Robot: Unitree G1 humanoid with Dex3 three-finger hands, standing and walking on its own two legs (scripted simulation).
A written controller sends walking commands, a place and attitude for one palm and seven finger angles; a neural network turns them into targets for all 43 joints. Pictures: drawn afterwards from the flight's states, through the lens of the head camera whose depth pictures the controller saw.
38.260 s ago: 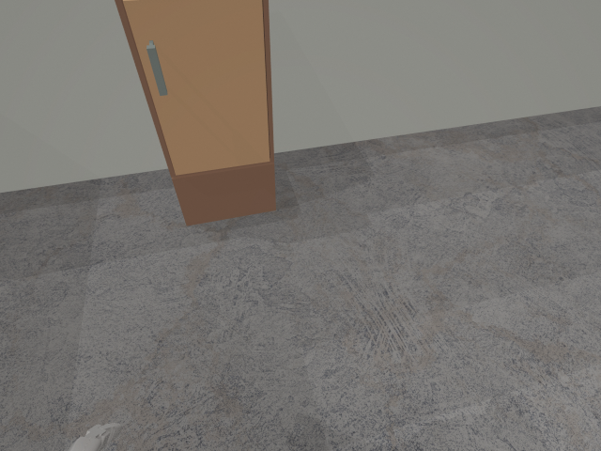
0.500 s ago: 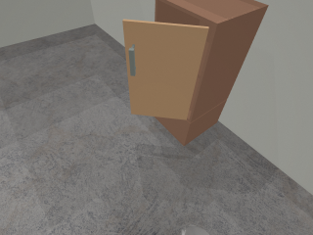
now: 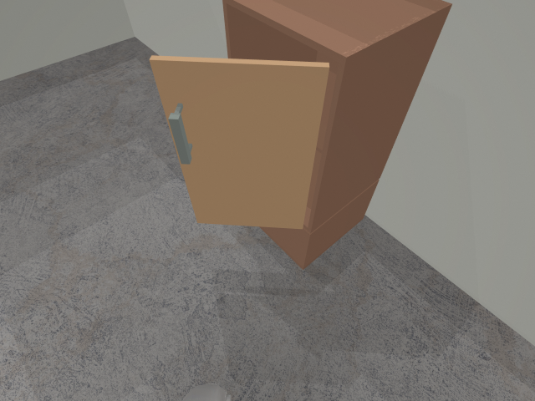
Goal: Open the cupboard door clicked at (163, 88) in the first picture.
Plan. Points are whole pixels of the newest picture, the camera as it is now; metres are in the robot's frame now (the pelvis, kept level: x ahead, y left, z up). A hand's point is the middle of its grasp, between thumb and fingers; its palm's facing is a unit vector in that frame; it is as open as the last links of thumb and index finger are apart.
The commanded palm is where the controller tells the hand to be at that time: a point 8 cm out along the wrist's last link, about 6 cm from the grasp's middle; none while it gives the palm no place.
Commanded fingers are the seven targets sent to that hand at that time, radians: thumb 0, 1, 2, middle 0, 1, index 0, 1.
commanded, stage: take the last steps up to it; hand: left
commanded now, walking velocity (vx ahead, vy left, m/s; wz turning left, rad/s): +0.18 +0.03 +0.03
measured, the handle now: (182, 134) +0.68 +0.23 -0.04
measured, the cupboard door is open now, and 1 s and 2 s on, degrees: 45 45 45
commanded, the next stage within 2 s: come to a stop and stand still in 0.08 s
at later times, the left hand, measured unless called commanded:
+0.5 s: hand out of the picture +0.13 +0.20 -0.18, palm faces +0.03 -0.98 -0.18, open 7.3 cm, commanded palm none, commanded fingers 0.00 0.90 0.90 -0.20 -0.30 -0.20 -0.30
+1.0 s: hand out of the picture +0.14 +0.18 -0.18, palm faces +0.05 -0.97 -0.22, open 7.3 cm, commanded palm none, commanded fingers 0.00 0.90 0.90 -0.20 -0.30 -0.20 -0.30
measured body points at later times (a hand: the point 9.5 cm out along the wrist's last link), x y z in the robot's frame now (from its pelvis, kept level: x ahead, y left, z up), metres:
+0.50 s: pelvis +0.10 +0.02 -0.01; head +0.14 +0.03 +0.44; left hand +0.13 +0.25 -0.17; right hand +0.19 -0.21 -0.15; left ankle +0.16 +0.13 -0.74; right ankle +0.09 -0.11 -0.70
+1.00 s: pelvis +0.09 -0.01 -0.01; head +0.12 -0.01 +0.44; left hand +0.14 +0.23 -0.16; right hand +0.13 -0.26 -0.16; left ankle +0.08 +0.11 -0.75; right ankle +0.09 -0.13 -0.74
